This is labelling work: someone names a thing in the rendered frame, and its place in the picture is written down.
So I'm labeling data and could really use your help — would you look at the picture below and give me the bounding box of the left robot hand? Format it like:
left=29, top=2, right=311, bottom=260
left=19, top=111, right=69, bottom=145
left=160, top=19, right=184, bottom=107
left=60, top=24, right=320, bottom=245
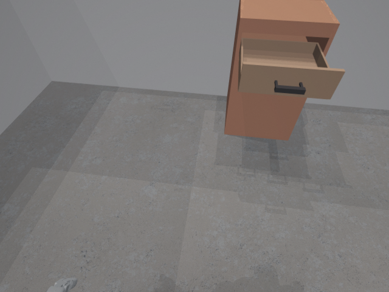
left=46, top=277, right=77, bottom=292

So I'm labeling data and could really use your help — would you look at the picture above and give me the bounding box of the drawer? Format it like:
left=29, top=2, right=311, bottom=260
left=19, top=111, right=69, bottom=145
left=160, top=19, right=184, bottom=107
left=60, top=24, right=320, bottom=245
left=238, top=38, right=345, bottom=99

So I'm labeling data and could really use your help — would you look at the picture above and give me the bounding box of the handle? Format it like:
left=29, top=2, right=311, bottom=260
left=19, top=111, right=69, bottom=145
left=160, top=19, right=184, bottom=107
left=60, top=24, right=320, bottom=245
left=274, top=80, right=306, bottom=95

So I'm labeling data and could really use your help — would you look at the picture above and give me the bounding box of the cabinet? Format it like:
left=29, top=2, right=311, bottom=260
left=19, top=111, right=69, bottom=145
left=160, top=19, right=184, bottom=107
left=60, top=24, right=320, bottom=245
left=224, top=0, right=340, bottom=141

